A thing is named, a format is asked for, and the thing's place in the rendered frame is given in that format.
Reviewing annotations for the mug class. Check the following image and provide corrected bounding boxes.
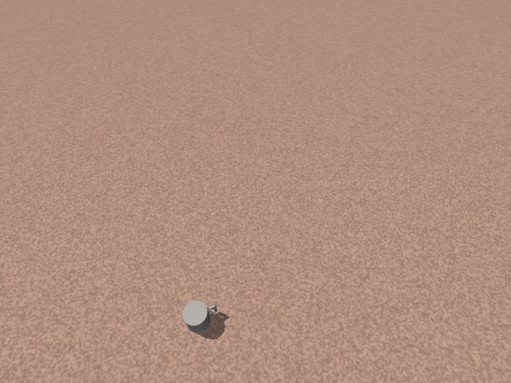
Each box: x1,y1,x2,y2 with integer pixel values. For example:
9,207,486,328
183,301,217,333

